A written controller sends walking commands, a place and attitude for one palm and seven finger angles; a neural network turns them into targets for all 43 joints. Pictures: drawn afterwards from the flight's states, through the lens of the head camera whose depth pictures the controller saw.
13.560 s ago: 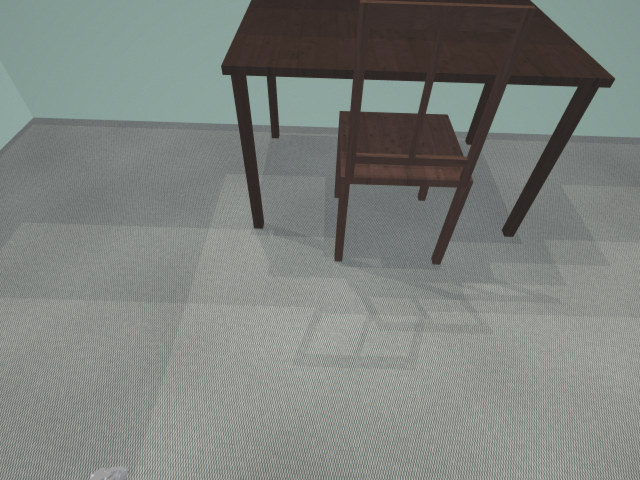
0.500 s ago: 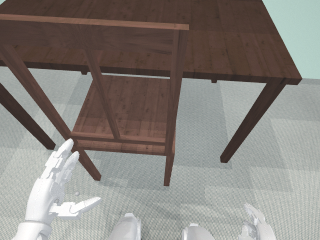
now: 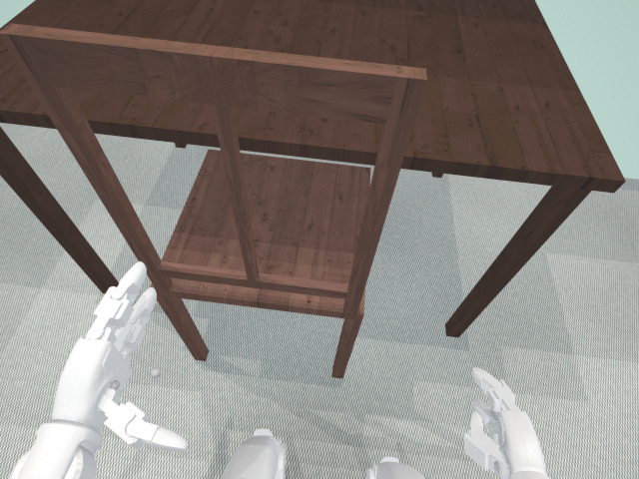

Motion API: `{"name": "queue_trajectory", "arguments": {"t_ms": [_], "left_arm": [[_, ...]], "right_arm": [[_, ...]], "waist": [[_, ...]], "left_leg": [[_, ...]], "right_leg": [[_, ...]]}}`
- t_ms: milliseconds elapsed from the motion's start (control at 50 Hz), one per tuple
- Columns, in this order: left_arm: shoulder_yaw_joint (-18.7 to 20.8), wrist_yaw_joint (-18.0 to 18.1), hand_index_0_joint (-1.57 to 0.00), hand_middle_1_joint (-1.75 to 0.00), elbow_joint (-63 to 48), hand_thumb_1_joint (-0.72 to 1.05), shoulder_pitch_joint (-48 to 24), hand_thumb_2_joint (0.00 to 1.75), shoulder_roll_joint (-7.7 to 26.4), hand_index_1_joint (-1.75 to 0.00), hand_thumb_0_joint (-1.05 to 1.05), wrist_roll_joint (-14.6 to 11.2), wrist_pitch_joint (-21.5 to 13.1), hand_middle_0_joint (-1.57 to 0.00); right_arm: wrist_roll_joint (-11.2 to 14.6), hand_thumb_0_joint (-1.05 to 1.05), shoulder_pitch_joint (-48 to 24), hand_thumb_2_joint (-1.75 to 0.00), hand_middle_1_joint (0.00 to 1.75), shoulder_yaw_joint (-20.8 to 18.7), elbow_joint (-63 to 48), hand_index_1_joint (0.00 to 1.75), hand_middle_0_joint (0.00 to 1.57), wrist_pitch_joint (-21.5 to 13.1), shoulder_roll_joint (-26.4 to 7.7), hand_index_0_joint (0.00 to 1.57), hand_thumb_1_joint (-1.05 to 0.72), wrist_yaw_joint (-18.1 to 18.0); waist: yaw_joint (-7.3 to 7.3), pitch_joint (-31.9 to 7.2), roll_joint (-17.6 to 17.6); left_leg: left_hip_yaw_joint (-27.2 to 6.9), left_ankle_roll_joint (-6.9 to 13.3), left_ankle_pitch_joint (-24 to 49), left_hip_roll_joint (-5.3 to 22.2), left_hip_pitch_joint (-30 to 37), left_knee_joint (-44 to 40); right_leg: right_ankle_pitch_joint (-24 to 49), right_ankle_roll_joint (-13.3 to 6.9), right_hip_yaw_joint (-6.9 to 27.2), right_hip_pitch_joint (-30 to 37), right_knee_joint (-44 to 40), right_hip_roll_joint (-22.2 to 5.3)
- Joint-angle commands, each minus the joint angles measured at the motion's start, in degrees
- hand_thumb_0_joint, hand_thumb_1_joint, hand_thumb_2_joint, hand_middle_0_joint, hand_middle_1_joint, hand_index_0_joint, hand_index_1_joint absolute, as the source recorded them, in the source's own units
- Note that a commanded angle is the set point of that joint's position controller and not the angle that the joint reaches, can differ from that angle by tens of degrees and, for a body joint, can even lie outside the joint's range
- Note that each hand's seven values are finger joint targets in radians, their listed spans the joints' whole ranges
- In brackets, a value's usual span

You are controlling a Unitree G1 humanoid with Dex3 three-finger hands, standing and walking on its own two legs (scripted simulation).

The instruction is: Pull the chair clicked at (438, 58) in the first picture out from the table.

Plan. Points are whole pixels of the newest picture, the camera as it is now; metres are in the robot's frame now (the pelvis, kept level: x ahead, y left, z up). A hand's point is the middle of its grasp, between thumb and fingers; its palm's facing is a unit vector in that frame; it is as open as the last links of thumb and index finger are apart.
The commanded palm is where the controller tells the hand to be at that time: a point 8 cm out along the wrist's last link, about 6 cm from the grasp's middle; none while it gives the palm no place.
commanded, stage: raise the hand toward the chair's back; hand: left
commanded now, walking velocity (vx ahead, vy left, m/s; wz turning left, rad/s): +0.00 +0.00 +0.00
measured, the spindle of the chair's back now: (241, 212) +0.47 +0.15 +0.02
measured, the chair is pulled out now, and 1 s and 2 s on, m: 0.00 0.00 0.00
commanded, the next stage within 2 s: aim the fingers beside a spindle in 0.70 s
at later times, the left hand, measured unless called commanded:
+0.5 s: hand (154, 354) +0.25 +0.20 +0.04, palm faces -0.06 -1.00 -0.05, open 16.9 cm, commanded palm +0.23 +0.26 +0.05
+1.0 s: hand (174, 350) +0.25 +0.18 +0.04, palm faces -0.07 -1.00 -0.04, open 16.9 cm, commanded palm +0.24 +0.24 +0.04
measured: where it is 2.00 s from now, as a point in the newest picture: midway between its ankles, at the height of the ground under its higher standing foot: outside the picture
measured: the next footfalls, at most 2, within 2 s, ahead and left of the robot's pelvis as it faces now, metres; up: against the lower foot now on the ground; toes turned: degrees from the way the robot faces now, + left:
none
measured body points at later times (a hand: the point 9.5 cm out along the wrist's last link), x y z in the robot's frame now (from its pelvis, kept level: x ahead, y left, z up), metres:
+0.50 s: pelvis +0.00 +0.00 +0.01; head +0.07 +0.02 +0.45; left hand +0.24 +0.25 +0.05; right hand +0.16 -0.26 -0.07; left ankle +0.05 +0.09 -0.66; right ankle +0.00 -0.13 -0.66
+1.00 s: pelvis +0.00 -0.01 +0.00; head +0.07 -0.01 +0.45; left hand +0.25 +0.24 +0.04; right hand +0.18 -0.26 -0.08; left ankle +0.05 +0.09 -0.66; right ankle +0.00 -0.13 -0.66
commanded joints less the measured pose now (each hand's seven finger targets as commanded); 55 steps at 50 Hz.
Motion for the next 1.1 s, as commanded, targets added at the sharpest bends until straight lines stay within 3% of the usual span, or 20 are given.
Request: {"name": "queue_trajectory", "arguments": {"t_ms": [0, 20, 100, 120, 200, 220, 240, 300, 400, 420, 460, 600, 800, 840, 960, 980, 1020, 1040, 1080], "left_arm": [[4.7, -0.7, -0.06, -0.08, -11.1, -0.5, -5.1, 0.3, 7.6, -0.08, 0.0, -1.4, -3.8, -0.06], [6.1, -0.8, -0.06, -0.08, -9.9, -0.5, -4.9, 0.3, 9.0, -0.08, 0.0, -1.2, -3.5, -0.06], [5.9, -2.1, -0.06, -0.08, -10.4, -0.5, -6.7, 0.3, 8.8, -0.08, 0.0, -2.1, -3.1, -0.06], [7.4, -2.0, -0.06, -0.08, -8.6, -0.5, -6.5, 0.3, 10.5, -0.08, 0.0, -1.9, -2.8, -0.06], [6.9, -2.4, -0.06, -0.08, -9.5, -0.5, -7.5, 0.3, 9.6, -0.08, 0.0, -2.6, -3.0, -0.06], [7.9, -2.0, -0.06, -0.08, -7.6, -0.5, -6.4, 0.3, 10.5, -0.08, 0.0, -2.4, -2.6, -0.06], [6.7, -2.3, -0.06, -0.08, -8.0, -0.5, -6.1, 0.3, 9.0, -0.08, 0.0, -2.7, -2.6, -0.06], [6.5, -2.2, -0.06, -0.08, -7.3, -0.5, -6.1, 0.3, 8.9, -0.08, 0.0, -2.8, -2.5, -0.06], [7.4, -1.4, -0.06, -0.08, -9.2, -0.5, -6.4, 0.3, 10.1, -0.08, 0.0, -2.5, -4.1, -0.06], [8.0, -1.0, -0.06, -0.08, -8.5, -0.5, -5.8, 0.3, 10.7, -0.08, 0.0, -2.2, -4.2, -0.06], [7.2, -1.0, -0.06, -0.08, -9.8, -0.5, -6.5, 0.3, 9.9, -0.08, 0.0, -2.3, -4.8, -0.06], [6.8, -1.7, -0.06, -0.08, -7.6, -0.5, -6.4, 0.3, 9.4, -0.08, 0.0, -2.6, -4.1, -0.06], [6.9, -2.4, -0.06, -0.08, -7.6, -0.5, -7.0, 0.3, 9.4, -0.08, 0.0, -2.9, -4.8, -0.06], [6.0, -2.4, -0.06, -0.08, -5.5, -0.5, -8.8, 0.3, 8.8, -0.08, 0.0, -2.6, -4.6, -0.06], [4.2, -2.4, -0.06, -0.08, -5.7, -0.5, -14.2, 0.3, 8.5, -0.08, 0.0, -2.1, -5.4, -0.06], [4.6, -2.2, -0.06, -0.08, -5.9, -0.5, -13.3, 0.3, 8.6, -0.08, 0.0, -2.1, -5.4, -0.06], [6.4, -1.4, -0.06, -0.08, -4.9, -0.5, -12.4, 0.3, 10.1, -0.08, 0.0, -1.8, -5.3, -0.06], [4.8, -1.3, -0.06, -0.08, -5.5, -0.5, -12.2, 0.3, 8.5, -0.08, 0.0, -1.9, -5.3, -0.06], [5.5, -0.8, -0.06, -0.08, -4.8, -0.5, -12.4, 0.3, 8.8, -0.08, 0.0, -1.9, -5.0, -0.06]], "right_arm": [[0.6, 0.0, -0.6, -0.9, 0.3, -3.9, -7.7, 0.3, 0.2, -2.7, -9.5, 0.2, -0.9, -0.6], [0.6, 0.0, -0.7, -0.9, 0.3, -4.0, -7.3, 0.3, 0.2, -2.7, -9.7, 0.2, -0.9, -0.7], [0.8, 0.0, -0.3, -0.9, 0.3, -3.9, -7.4, 0.3, 0.2, -3.0, -9.9, 0.2, -0.9, -0.7], [0.7, 0.0, -0.4, -0.9, 0.3, -3.9, -7.0, 0.3, 0.2, -2.8, -10.1, 0.2, -0.9, -0.8], [0.9, 0.0, -0.1, -0.9, 0.3, -3.8, -7.1, 0.3, 0.2, -3.2, -10.1, 0.2, -0.9, -0.8], [0.8, 0.0, -0.3, -0.9, 0.3, -3.9, -6.9, 0.3, 0.2, -3.1, -10.2, 0.2, -0.9, -0.7], [0.9, 0.0, -0.1, -0.9, 0.3, -3.8, -7.1, 0.3, 0.2, -3.2, -10.1, 0.2, -0.9, -0.6], [1.0, 0.0, 0.0, -0.9, 0.3, -4.0, -7.0, 0.3, 0.2, -3.2, -10.2, 0.2, -0.9, -0.5], [0.8, 0.0, 0.1, -0.9, 0.3, -4.2, -6.8, 0.3, 0.2, -3.6, -10.1, 0.2, -0.9, -0.3], [0.8, 0.0, 0.1, -0.9, 0.3, -4.3, -6.4, 0.3, 0.2, -3.5, -10.1, 0.2, -0.9, -0.4], [0.7, 0.0, 0.2, -0.9, 0.3, -4.3, -6.5, 0.3, 0.2, -3.6, -10.0, 0.2, -0.9, -0.2], [0.9, 0.0, 0.2, -0.9, 0.3, -4.2, -6.6, 0.3, 0.2, -3.1, -10.1, 0.2, -0.9, -0.4], [0.8, 0.0, -0.4, -0.9, 0.3, -4.1, -6.3, 0.3, 0.2, -3.3, -9.7, 0.2, -0.9, -0.6], [0.8, 0.0, -0.3, -0.9, 0.3, -4.0, -6.0, 0.3, 0.2, -3.0, -9.9, 0.2, -0.9, -0.6], [0.7, 0.0, 0.1, -0.9, 0.3, -3.9, -5.9, 0.3, 0.2, -3.2, -10.2, 0.2, -0.9, -0.9], [0.6, 0.0, -0.1, -0.9, 0.3, -3.9, -6.1, 0.3, 0.2, -3.3, -10.0, 0.2, -0.9, -0.8], [0.6, 0.0, 0.2, -0.9, 0.3, -4.1, -5.7, 0.3, 0.2, -3.1, -10.1, 0.2, -0.9, -0.8], [0.6, 0.0, 0.0, -0.9, 0.3, -4.0, -6.1, 0.3, 0.2, -3.0, -9.9, 0.2, -0.9, -0.7], [0.6, 0.0, 0.0, -0.9, 0.3, -4.2, -6.1, 0.3, 0.2, -2.6, -9.8, 0.2, -0.9, -0.5]], "waist": [[-1.19, -11.6, 2.8], [-0.81, -11.7, 2.5], [-1.06, -12.0, 3.6], [-0.93, -11.7, 2.3], [-0.83, -11.8, 3.8], [-0.65, -11.3, 2.7], [-0.92, -11.5, 2.8], [-1.11, -10.7, 2.1], [-0.67, -11.7, 4.0], [-0.78, -11.6, 3.1], [-0.75, -12.2, 5.0], [-1.33, -11.5, 2.0], [-1.17, -12.4, 2.1], [-1.82, -10.2, 1.5], [-2.21, -12.1, 1.7], [-1.53, -13.1, 3.0], [-0.98, -14.1, 1.6], [-1.18, -14.7, 1.7], [-1.09, -14.3, 1.4]], "left_leg": [[-5.1, -1.1, 8.9, -0.6, 17.7, -12.0], [-4.8, -1.0, 9.4, -0.7, 17.1, -11.6], [-4.7, -1.1, 10.0, -0.7, 18.3, -12.2], [-4.8, -1.0, 10.1, -0.7, 17.4, -12.2], [-4.7, -1.1, 9.0, -0.8, 18.3, -13.1], [-4.7, -1.0, 9.0, -0.8, 17.2, -13.1], [-4.4, -0.9, 8.7, -1.0, 17.3, -13.1], [-4.2, -0.9, 8.3, -1.0, 16.8, -13.1], [-3.9, -1.0, 10.3, -0.9, 17.5, -12.7], [-4.0, -0.9, 10.9, -0.8, 17.4, -12.5], [-3.9, -1.1, 11.8, -0.8, 18.3, -12.4], [-3.5, -0.8, 10.0, -1.0, 16.8, -12.0], [-2.7, -0.6, 11.8, -1.3, 16.0, -10.5], [-2.7, -0.6, 10.4, -1.3, 14.5, -10.0], [-2.7, -0.4, 9.2, -1.3, 14.1, -9.0], [-2.6, -0.5, 9.5, -1.3, 14.4, -9.0], [-2.7, -0.4, 10.9, -1.2, 14.2, -8.8], [-2.5, -0.4, 11.7, -1.3, 14.6, -8.8], [-2.2, -0.5, 11.6, -1.3, 13.9, -8.6]], "right_leg": [[8.3, -1.5, 1.1, -1.0, -8.8, 2.4], [8.5, -1.5, 1.4, -0.5, -8.9, 2.5], [9.0, -1.5, 1.3, 0.1, -9.4, 2.4], [9.0, -1.4, 1.3, 0.3, -9.5, 2.5], [8.1, -1.5, 1.2, 0.7, -10.0, 2.4], [8.1, -1.4, 1.3, 1.0, -10.2, 2.5], [8.0, -1.3, 1.3, 1.0, -10.4, 2.4], [7.9, -1.2, 1.5, 1.1, -10.8, 2.4], [9.1, -1.4, 1.7, 1.6, -10.2, 2.3], [9.7, -1.4, 1.6, 1.5, -10.1, 2.5], [10.2, -1.4, 1.6, 1.4, -9.8, 2.3], [10.0, -1.2, 2.0, 1.7, -10.7, 2.2], [12.4, -1.1, 2.8, 2.7, -10.2, 2.0], [11.5, -1.1, 2.8, 1.5, -10.1, 2.0], [10.0, -1.1, 3.5, 0.4, -9.5, 1.8], [10.1, -1.2, 3.6, 0.8, -9.4, 1.7], [11.5, -1.3, 3.4, 1.6, -8.8, 1.9], [12.6, -1.2, 3.5, 1.7, -8.6, 1.7], [12.9, -1.0, 3.5, 1.8, -8.6, 1.7]]}}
